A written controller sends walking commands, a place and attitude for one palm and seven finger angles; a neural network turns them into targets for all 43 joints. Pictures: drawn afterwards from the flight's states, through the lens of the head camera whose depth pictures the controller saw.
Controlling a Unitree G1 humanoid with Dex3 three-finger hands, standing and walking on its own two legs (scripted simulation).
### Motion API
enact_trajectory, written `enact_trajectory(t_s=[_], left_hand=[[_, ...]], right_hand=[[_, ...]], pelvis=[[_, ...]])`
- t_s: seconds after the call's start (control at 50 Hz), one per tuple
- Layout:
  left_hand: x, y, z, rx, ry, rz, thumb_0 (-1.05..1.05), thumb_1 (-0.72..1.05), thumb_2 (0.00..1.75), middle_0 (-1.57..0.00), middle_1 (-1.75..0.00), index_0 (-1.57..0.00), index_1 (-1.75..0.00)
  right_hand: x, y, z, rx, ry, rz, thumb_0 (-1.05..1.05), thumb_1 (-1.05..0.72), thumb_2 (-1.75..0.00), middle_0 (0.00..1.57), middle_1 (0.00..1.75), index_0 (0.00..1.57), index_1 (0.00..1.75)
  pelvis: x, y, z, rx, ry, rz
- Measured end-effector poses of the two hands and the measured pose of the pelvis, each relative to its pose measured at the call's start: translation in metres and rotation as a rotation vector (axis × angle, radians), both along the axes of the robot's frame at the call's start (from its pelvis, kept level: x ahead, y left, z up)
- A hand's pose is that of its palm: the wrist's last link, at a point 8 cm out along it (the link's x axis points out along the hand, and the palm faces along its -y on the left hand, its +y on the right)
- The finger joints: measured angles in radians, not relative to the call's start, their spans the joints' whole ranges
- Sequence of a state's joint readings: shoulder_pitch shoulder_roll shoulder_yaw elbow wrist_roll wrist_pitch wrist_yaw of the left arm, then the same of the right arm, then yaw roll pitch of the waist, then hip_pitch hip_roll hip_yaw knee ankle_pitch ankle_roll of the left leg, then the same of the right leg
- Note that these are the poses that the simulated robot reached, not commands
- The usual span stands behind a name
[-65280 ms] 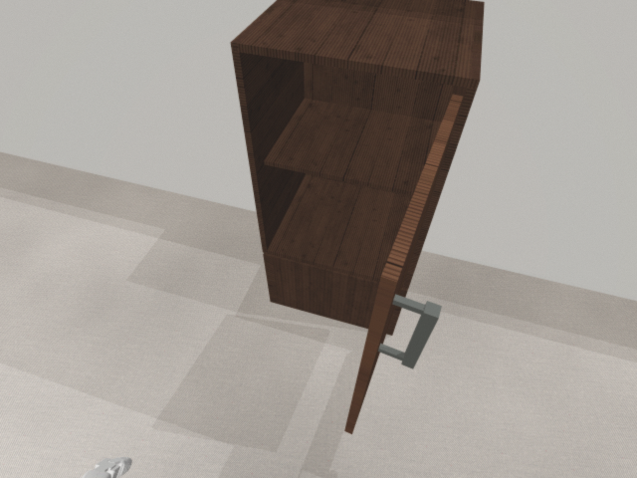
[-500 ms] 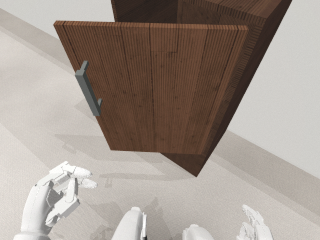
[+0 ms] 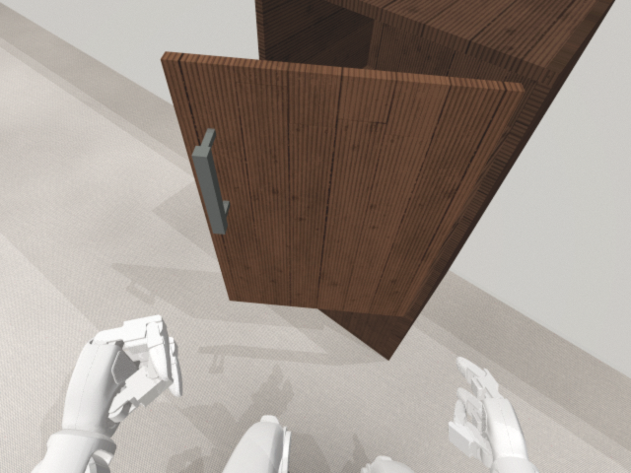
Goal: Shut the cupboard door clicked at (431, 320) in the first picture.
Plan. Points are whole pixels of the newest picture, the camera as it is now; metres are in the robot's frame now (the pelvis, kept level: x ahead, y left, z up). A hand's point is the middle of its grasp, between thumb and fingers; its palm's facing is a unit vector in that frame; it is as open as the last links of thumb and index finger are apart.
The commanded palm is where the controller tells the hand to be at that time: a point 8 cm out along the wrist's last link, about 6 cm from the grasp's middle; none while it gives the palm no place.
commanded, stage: raise the hand and make a fist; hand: left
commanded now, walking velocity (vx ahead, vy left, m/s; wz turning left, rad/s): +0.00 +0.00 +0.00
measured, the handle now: (215, 184) +0.48 +0.19 +0.07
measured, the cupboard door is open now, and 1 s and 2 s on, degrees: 33 33 33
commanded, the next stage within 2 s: bring the fist close to the handle in 0.58 s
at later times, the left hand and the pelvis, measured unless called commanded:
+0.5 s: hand (174, 352) +0.23 +0.18 +0.07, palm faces -0.01 -1.00 -0.03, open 3.1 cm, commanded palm +0.21 +0.23 +0.07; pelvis +0.01 -0.01 +0.00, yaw +0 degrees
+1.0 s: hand (196, 318) +0.27 +0.17 +0.07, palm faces -0.02 -1.00 -0.03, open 3.1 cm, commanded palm +0.26 +0.22 +0.07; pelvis +0.01 -0.02 +0.00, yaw +0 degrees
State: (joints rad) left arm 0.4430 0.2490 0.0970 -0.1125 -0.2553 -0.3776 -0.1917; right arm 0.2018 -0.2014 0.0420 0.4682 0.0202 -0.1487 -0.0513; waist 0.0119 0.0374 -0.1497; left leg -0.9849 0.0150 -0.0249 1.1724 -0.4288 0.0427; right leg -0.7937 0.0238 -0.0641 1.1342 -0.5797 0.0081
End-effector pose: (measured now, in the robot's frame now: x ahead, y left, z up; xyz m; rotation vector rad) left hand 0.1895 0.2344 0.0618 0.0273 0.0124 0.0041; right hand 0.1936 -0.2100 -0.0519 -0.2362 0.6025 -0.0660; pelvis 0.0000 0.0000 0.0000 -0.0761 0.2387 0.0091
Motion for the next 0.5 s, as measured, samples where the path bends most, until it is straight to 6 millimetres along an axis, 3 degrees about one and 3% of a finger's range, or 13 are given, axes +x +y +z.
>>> enact_trajectory(t_s=[0.1, 0.24, 0.5], left_hand=[[0.007, 0.006, 0.004, 0.006, -0.006, 0.001, 0.02, 0.90, 0.90, -1.28, -1.48, -1.28, -1.47], [0.018, 0.009, 0.007, 0.007, -0.003, -0.009, 0.02, 0.90, 0.90, -1.29, -1.50, -1.30, -1.49], [0.023, -0.003, 0.005, 0.003, -0.001, -0.015, 0.02, 0.90, 0.90, -1.30, -1.50, -1.30, -1.50]], right_hand=[[-0.003, 0.002, -0.002, 0.000, 0.024, 0.010, 0.01, -0.90, -0.90, 0.20, 0.30, 0.20, 0.30], [-0.017, -0.012, -0.006, -0.020, 0.075, -0.024, 0.01, -0.90, -0.90, 0.20, 0.30, 0.20, 0.30], [-0.029, -0.036, -0.008, -0.040, 0.100, -0.074, 0.01, -0.90, -0.90, 0.20, 0.30, 0.20, 0.30]], pelvis=[[0.002, 0.001, 0.002, -0.002, -0.003, 0.003], [0.005, 0.000, 0.005, 0.001, -0.003, -0.001], [0.008, -0.007, 0.005, 0.013, 0.001, -0.010]])
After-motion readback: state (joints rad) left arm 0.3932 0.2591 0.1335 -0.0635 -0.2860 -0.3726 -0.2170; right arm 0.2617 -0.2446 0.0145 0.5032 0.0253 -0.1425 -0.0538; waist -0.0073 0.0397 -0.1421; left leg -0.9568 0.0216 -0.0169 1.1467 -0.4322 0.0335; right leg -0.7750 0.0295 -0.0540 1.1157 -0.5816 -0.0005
